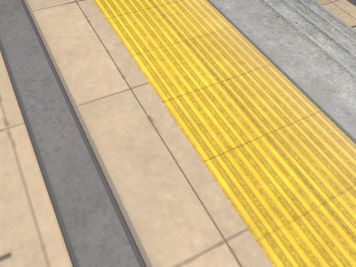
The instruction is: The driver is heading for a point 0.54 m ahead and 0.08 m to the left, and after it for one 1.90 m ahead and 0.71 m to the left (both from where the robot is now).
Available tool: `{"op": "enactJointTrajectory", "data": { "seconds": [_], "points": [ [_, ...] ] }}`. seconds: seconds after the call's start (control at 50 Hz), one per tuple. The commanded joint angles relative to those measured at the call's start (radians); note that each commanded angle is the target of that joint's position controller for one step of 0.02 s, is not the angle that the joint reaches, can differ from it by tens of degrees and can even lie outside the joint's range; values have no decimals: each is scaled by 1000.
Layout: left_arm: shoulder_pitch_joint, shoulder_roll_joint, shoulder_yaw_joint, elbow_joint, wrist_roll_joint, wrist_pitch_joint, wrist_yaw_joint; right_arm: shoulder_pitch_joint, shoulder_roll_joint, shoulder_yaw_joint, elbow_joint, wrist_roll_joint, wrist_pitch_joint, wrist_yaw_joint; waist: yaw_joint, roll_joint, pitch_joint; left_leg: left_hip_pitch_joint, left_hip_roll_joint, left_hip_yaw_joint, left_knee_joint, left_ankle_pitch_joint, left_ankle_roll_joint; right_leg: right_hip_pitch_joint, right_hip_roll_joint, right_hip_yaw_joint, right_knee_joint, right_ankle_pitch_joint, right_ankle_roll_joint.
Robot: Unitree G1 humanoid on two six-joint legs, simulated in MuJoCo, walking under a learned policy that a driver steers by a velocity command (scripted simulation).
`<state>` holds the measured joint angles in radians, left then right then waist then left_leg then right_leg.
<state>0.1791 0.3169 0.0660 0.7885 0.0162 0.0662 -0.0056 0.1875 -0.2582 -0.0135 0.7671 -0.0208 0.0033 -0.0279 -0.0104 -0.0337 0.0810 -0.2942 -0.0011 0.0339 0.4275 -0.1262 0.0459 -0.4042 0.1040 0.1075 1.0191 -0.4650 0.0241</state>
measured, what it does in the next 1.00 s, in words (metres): steps on the spot: right foot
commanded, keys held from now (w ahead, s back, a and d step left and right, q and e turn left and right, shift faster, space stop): no key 0.76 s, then w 0.24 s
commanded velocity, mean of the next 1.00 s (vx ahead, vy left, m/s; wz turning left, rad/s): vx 0.05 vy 0.00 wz -0.05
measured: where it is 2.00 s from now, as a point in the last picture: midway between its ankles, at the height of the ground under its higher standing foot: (160, 254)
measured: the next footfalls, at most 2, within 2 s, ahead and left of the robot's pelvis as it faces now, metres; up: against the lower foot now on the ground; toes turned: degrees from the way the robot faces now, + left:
right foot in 0.16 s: +0.03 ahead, -0.12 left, +0.00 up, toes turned +3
left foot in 1.08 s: +0.20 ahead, +0.11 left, +0.00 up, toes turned +3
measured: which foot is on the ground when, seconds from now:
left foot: down 0.00-0.82, up 0.84-1.00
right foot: up 0.00-0.14, down 0.16-1.00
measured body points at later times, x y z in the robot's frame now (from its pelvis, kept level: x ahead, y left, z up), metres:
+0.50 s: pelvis +0.02 -0.03 +0.00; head +0.02 -0.03 +0.45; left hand +0.10 +0.22 -0.13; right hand +0.06 -0.28 -0.14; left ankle +0.06 +0.10 -0.74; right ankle -0.01 -0.12 -0.74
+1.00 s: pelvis +0.08 -0.01 +0.00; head +0.08 +0.00 +0.45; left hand +0.02 +0.24 -0.16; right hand +0.13 -0.26 -0.14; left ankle +0.09 +0.09 -0.72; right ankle -0.01 -0.12 -0.74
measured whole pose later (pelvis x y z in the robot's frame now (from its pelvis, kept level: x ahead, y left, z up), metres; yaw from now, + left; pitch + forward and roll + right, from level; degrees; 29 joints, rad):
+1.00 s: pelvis +0.08 -0.01 +0.00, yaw +0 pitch +0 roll -1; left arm 0.42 0.22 0.03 1.12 0.02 -0.03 0.03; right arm 0.25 -0.22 -0.02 1.05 -0.03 -0.02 0.01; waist 0.03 -0.01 -0.01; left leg -0.35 0.02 0.06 0.72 -0.41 0.06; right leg 0.00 0.05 0.05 0.34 -0.33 -0.06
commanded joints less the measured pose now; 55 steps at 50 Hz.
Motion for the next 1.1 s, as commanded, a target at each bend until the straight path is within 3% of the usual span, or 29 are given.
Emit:
{"op": "enactJointTrajectory", "data": {
  "seconds": [0.02,0.06,0.1,0.14,0.16,0.18,0.2,0.22,0.28,0.36,0.46,0.76,0.78,0.82,0.86,0.9,0.94,0.98,1.02,1.06,1.08,1.1],
  "points": [
    [90,33,-6,-14,1,8,-1,-8,-139,-31,-39,-3,-8,6,20,193,-139,74,210,-198,-149,115,166,92,-27,-47,-172,-2,-2],
    [62,33,-15,-12,-4,8,0,7,-156,-37,-26,-7,3,15,0,217,-133,64,209,-213,-155,11,164,146,-36,-82,-295,7,-17],
    [81,29,-21,7,-5,-1,3,10,-167,-41,-15,-3,16,21,14,205,-123,41,205,-220,-135,-23,148,220,-40,-111,-449,86,-36],
    [98,37,-28,24,5,-22,8,43,-157,-40,5,4,23,21,31,146,-96,-50,185,-206,-101,-61,72,345,-67,-68,-688,246,-75],
    [79,81,-27,11,24,-36,15,62,-117,-30,-4,6,18,26,10,18,-106,-94,137,-156,-10,-115,13,371,-217,122,-784,188,-104],
    [4,130,-21,3,14,-42,20,54,-62,-15,-19,21,14,25,-32,-154,-67,-42,11,-40,6,-196,-32,179,-353,270,-827,186,-169],
    [-52,62,-40,1,11,-53,18,41,-83,-18,13,15,20,20,-27,-108,-43,109,34,-66,38,-178,-34,56,-340,230,-825,125,-177],
    [-70,34,-52,10,8,-62,20,36,-78,-17,23,14,19,23,-42,-87,-34,149,31,-68,-17,-95,-34,49,-281,179,-815,92,-141],
    [-9,44,-53,60,-4,-77,31,60,-100,-19,67,1,1,28,-29,-97,-46,184,68,-90,-75,31,-41,107,-203,110,-798,128,-89],
    [42,31,-55,111,-8,-77,32,79,-86,-14,131,9,-6,26,-14,4,-21,138,80,-104,-91,23,-42,164,-190,89,-778,190,-97],
    [61,24,-55,162,-11,-83,36,87,-71,-9,191,9,-8,17,-8,37,-38,149,87,-110,-98,54,-40,203,-182,67,-755,284,-101],
    [124,-12,-70,280,-12,-85,49,106,-43,-1,314,11,2,-2,-7,31,-41,176,96,-108,-71,108,-25,235,-177,36,-729,425,-98],
    [140,-14,-70,288,-10,-85,49,112,-36,1,321,10,3,-2,-4,24,-59,182,84,-98,-68,34,-23,242,-171,38,-745,330,-102],
    [167,27,-52,298,-9,-76,49,92,-43,-7,315,2,9,2,12,-28,-23,106,16,-38,30,-216,-10,222,-170,86,-778,-24,-146],
    [219,61,-32,304,-5,-67,45,22,-35,-9,280,-14,10,15,48,-91,92,-102,-28,21,165,-329,-3,219,-269,234,-868,-306,-220],
    [267,48,-25,315,3,-77,43,-38,-17,-7,238,-21,-5,24,74,-110,159,-244,19,14,292,-315,11,254,-370,345,-913,-280,-287],
    [289,47,-17,322,13,-99,41,-64,-34,-17,207,-15,-31,33,70,-81,147,-356,55,-14,355,-329,22,370,-394,339,-898,-89,-310],
    [277,44,-12,318,10,-117,38,-73,-43,-25,186,-3,-55,43,56,-65,105,-324,58,-4,295,-297,23,418,-370,263,-865,86,-290],
    [248,45,-8,311,6,-128,35,-39,-34,-31,182,7,-62,49,23,-75,68,-174,30,29,206,-227,24,356,-339,184,-825,219,-258],
    [184,42,-9,293,-7,-133,30,151,-18,-42,243,12,-63,46,-80,-30,18,200,-43,83,47,-100,29,152,-266,76,-690,334,-202],
    [182,19,-19,285,-3,-143,24,285,-69,-65,285,8,-69,34,-134,64,-50,415,1,0,3,-137,41,36,-199,-3,-495,380,-168],
    [172,-63,-43,238,-8,-151,14,440,-188,-92,302,-6,-73,22,-176,319,-138,558,289,-434,-197,-446,119,-143,-66,-143,-137,163,-105]
  ]
}}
